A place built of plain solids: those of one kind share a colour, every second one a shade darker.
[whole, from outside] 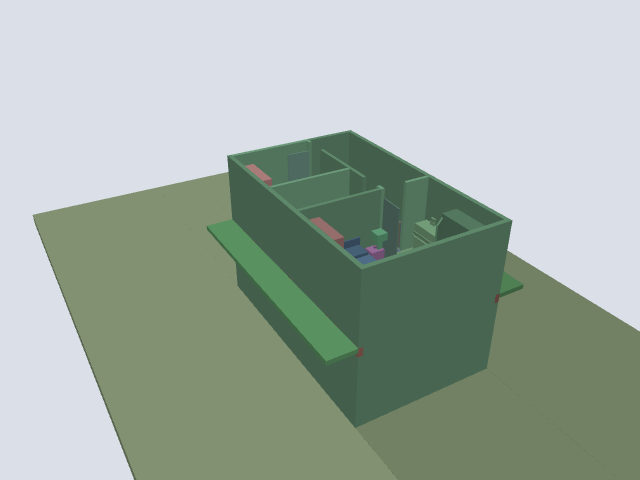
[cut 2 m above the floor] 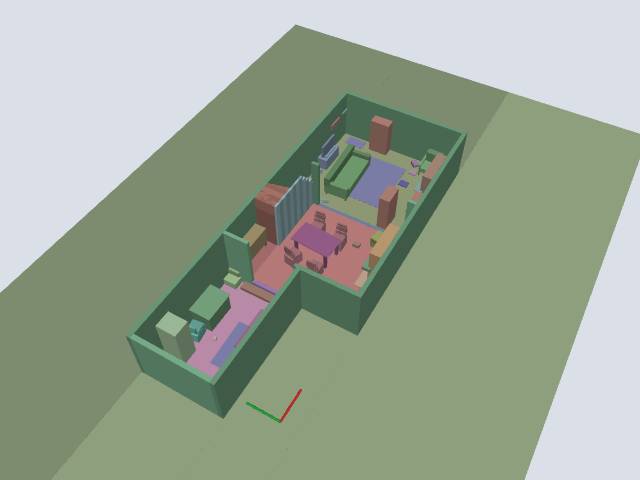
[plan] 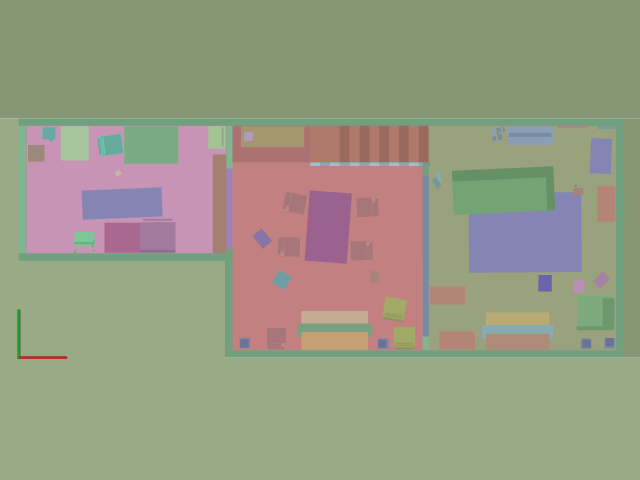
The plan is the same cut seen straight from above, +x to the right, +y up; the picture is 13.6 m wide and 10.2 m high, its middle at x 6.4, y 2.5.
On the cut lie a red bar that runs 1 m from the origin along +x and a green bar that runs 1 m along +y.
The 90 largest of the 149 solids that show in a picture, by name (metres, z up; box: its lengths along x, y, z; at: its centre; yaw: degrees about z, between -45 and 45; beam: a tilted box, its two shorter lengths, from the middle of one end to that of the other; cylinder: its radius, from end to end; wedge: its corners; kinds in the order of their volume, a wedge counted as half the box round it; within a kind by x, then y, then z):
{
 "under_1": {"box": [6.0, 3.03, 0.5], "at": [-3.0, 3.58, -0.33]},
 "under_2": {"box": [10.38, 2.06, 0.5], "at": [-0.81, 1.03, -0.33]},
 "under_3": {"box": [24.85, 6.0, 0.5], "at": [6.42, -3.0, -0.33]},
 "under_4": {"box": [24.85, 6.0, 0.5], "at": [6.42, 8.09, -0.33]},
 "under_5": {"box": [6.0, 5.09, 0.5], "at": [15.85, 2.54, -0.33]},
 "wall_1": {"box": [0.16, 2.71, 2.88], "at": [0.08, 3.58, 1.13]},
 "wall_2": {"box": [4.54, 0.16, 2.88], "at": [2.27, 2.14, 1.13]},
 "wall_3": {"box": [0.16, 1.9, 2.88], "at": [4.46, 1.11, 1.13]},
 "wall_4": {"box": [0.16, 2.91, 2.51], "at": [4.46, 1.61, 4.12]},
 "wall_5": {"box": [0.16, 1.73, 2.51], "at": [4.46, 4.07, 4.12]},
 "wall_6": {"box": [0.13, 0.91, 2.88], "at": [4.47, 4.47, 1.13]},
 "wall_7": {"box": [0.31, 0.13, 2.51], "at": [4.54, 3.13, 4.12]},
 "wall_8": {"box": [12.85, 0.16, 2.88], "at": [6.42, 5.01, 1.13]},
 "wall_9": {"box": [2.75, 0.13, 2.51], "at": [6.91, 3.13, 4.12]},
 "wall_10": {"box": [0.13, 2.91, 2.51], "at": [7.43, 1.61, 4.12]},
 "wall_11": {"box": [8.47, 0.16, 5.69], "at": [8.62, 0.08, 2.53]},
 "wall_12": {"box": [8.47, 0.16, 2.51], "at": [8.62, 5.01, 4.12]},
 "wall_13": {"box": [0.13, 0.29, 2.88], "at": [8.64, 0.3, 1.13]},
 "wall_14": {"box": [0.13, 0.29, 2.88], "at": [8.64, 4.0, 1.13]},
 "wall_15": {"box": [0.28, 0.13, 2.51], "at": [9.18, 3.13, 4.12]},
 "wall_16": {"box": [0.13, 2.91, 2.51], "at": [9.26, 1.61, 4.12]},
 "wall_17": {"box": [0.13, 0.89, 2.51], "at": [9.26, 4.49, 4.12]},
 "wall_18": {"box": [0.16, 4.77, 5.69], "at": [12.77, 2.54, 2.53]},
 "under_foot_1": {"box": [12.85, 3.03, 0.5], "at": [6.42, 3.58, -0.59]},
 "under_foot_2": {"box": [8.47, 2.06, 0.5], "at": [8.62, 1.03, -0.59]},
 "stair_1": {"box": [0.21, 0.78, 2.95], "at": [6.29, 4.54, 1.17]},
 "stair_2": {"box": [0.42, 0.78, 2.73], "at": [6.4, 4.54, 1.06]},
 "stair_3": {"box": [0.63, 0.78, 2.51], "at": [6.5, 4.54, 0.95]},
 "stair_4": {"box": [0.84, 0.78, 2.29], "at": [6.61, 4.54, 0.84]},
 "stair_5": {"box": [1.05, 0.78, 2.07], "at": [6.71, 4.54, 0.73]},
 "stair_6": {"box": [1.26, 0.78, 1.84], "at": [6.82, 4.54, 0.62]},
 "stair_7": {"box": [1.47, 0.78, 1.62], "at": [6.92, 4.54, 0.51]},
 "stair_8": {"box": [1.68, 0.78, 1.4], "at": [7.03, 4.54, 0.4]},
 "stair_9": {"box": [1.89, 0.78, 1.18], "at": [7.13, 4.54, 0.29]},
 "stair_10": {"box": [2.1, 0.78, 0.96], "at": [7.24, 4.54, 0.18]},
 "stair_11": {"box": [2.31, 0.78, 0.74], "at": [7.34, 4.54, 0.07]},
 "stair_12": {"box": [2.52, 0.78, 0.52], "at": [7.45, 4.54, -0.04]},
 "floor_front_1": {"box": [3.98, 4.77, 0.76], "at": [10.7, 2.54, -0.38]},
 "floor_back_1": {"box": [1.65, 0.78, 0.76], "at": [5.37, 4.54, -0.38]},
 "floor_back_2": {"box": [4.04, 3.99, 0.76], "at": [6.56, 2.15, -0.38]},
 "floor_kitchen_1": {"box": [4.25, 2.71, 0.5], "at": [2.29, 3.58, -0.51]},
 "upper_floor_next_1": {"box": [8.47, 1.0, 0.16], "at": [8.62, -0.5, 2.79]},
 "upper_floor_next_2": {"box": [8.47, 1.0, 0.16], "at": [8.62, 5.59, 2.79]},
 "fixture_breast_bedroom_1": {"box": [1.42, 0.32, 2.56], "at": [6.21, 0.32, 4.1]},
 "fixture_breast_bedroom_2": {"box": [1.34, 0.33, 2.56], "at": [10.6, 0.32, 4.1]},
 "wardrobe_1": {"box": [0.06, 0.6, 1.76], "at": [10.98, 4.09, 3.86], "yaw": 34.3},
 "wardrobe_2": {"box": [1.28, 0.6, 2.0], "at": [11.41, 4.62, 3.87]},
 "double_bed_1": {"box": [0.07, 1.52, 1.05], "at": [9.37, 1.53, 3.39]},
 "double_bed_2": {"box": [0.55, 1.45, 0.2], "at": [9.65, 1.53, 3.57]},
 "double_bed_3": {"box": [2.11, 1.55, 0.4], "at": [10.38, 1.53, 3.37]},
 "fixture_breast_back_1": {"box": [1.42, 0.38, 2.62], "at": [6.71, 0.35, 1.26]},
 "flat_shelf_1": {"box": [0.76, 0.39, 1.46], "at": [9.11, 1.32, 0.73]},
 "flat_shelf_2": {"box": [0.76, 0.39, 1.46], "at": [9.31, 0.36, 0.73]},
 "flat_shelf_3": {"box": [0.39, 0.76, 1.46], "at": [12.48, 3.26, 0.73]},
 "fixture_breast_front_1": {"box": [1.34, 0.35, 2.62], "at": [10.6, 0.33, 1.26]},
 "sofa_1": {"box": [2.16, 0.23, 0.39], "at": [10.28, 3.9, 0.65], "yaw": 2.6},
 "sofa_2": {"box": [2.16, 0.93, 0.34], "at": [10.3, 3.54, 0.28], "yaw": 2.6},
 "fridge_flat_1": {"box": [0.6, 0.73, 1.66], "at": [1.19, 4.55, 0.57]},
 "chest_drawers_1": {"box": [1.14, 0.5, 1.0], "at": [10.0, 4.67, 3.37]},
 "kitchen_table_1": {"box": [1.06, 0.71, 0.72], "at": [2.81, 4.52, 0.1]},
 "range_cooker_1": {"box": [0.76, 0.65, 0.94], "at": [2.95, 2.56, 0.21]},
 "sideboard_1": {"box": [1.35, 0.45, 0.71], "at": [5.39, 4.7, 0.51]},
 "wall_band_1": {"box": [8.47, 0.16, 0.31], "at": [8.62, 0.08, 2.71]},
 "rug_1": {"box": [1.7, 0.62, 0.08], "at": [2.19, 3.27, -0.29], "yaw": 2.4},
 "rug_2": {"box": [2.4, 1.7, 0.08], "at": [10.76, 2.66, -0.03], "yaw": 0.4},
 "stair_pan_1": {"box": [0.21, 0.08, 3.85], "at": [6.29, 4.11, 1.62]},
 "stair_pan_2": {"box": [0.21, 0.08, 3.63], "at": [6.5, 4.11, 1.51]},
 "stair_pan_3": {"box": [0.21, 0.08, 3.41], "at": [6.71, 4.11, 1.4]},
 "stair_pan_4": {"box": [0.21, 0.08, 3.19], "at": [6.92, 4.11, 1.29]},
 "stair_pan_5": {"box": [0.21, 0.08, 2.97], "at": [7.13, 4.11, 1.18]},
 "stair_pan_6": {"box": [0.21, 0.08, 2.74], "at": [7.34, 4.11, 1.07]},
 "stair_pan_7": {"box": [0.21, 0.08, 2.52], "at": [7.55, 4.11, 0.96]},
 "floor_gap_knocked_through_1": {"box": [0.13, 3.41, 0.76], "at": [8.64, 2.15, -0.38]},
 "tv_board_1": {"box": [1.0, 0.4, 0.48], "at": [10.87, 4.72, 0.24]},
 "tv_board_2": {"box": [0.9, 0.09, 0.52], "at": [10.87, 4.73, 0.78]},
 "leaf_bedroom_door_1": {"box": [0.05, 0.84, 2.17], "at": [4.66, 2.65, 3.95], "yaw": -4.0},
 "leaf_bedroom_door_2": {"box": [0.84, 0.05, 2.17], "at": [9.74, 3.19, 3.95], "yaw": -2.0},
 "floor_gap_extension_1": {"box": [0.13, 1.7, 0.76], "at": [4.47, 3.17, -0.38]},
 "chair_bentwood_1": {"box": [0.47, 0.41, 0.43], "at": [5.87, 3.28, 0.21], "yaw": -11.4},
 "chair_bentwood_2": {"box": [0.47, 0.41, 0.43], "at": [7.28, 2.27, 0.21], "yaw": 1.9},
 "armchair_frame_1": {"box": [0.74, 0.63, 0.18], "at": [12.25, 0.95, 0.32]},
 "armchair_frame_2": {"box": [0.26, 0.62, 0.41], "at": [12.53, 0.95, 0.61]},
 "extension_tread_1": {"box": [0.29, 2.1, 0.18], "at": [4.27, 3.27, -0.22]},
 "bedside_table_1": {"box": [0.39, 0.5, 0.56], "at": [9.53, 2.79, 3.15]},
 "bar_stool_1": {"box": [0.35, 0.35, 0.74], "at": [0.37, 4.34, 0.11]},
 "chair_kitchen_1": {"box": [0.5, 0.43, 0.38], "at": [1.96, 4.52, -0.07], "yaw": 7.9},
 "fixture_breast_back_shelf_1": {"box": [1.6, 0.29, 0.14], "at": [6.71, 0.59, 1.23]},
 "fixture_hearth_back_1": {"box": [1.42, 0.45, 0.1], "at": [6.71, 0.77, 0.0]},
 "fixture_hearth_front_1": {"box": [1.34, 0.45, 0.1], "at": [10.6, 0.73, 0.0]},
 "recycling_crate_1": {"box": [0.36, 0.48, 0.28], "at": [4.2, 4.68, -0.12]}
}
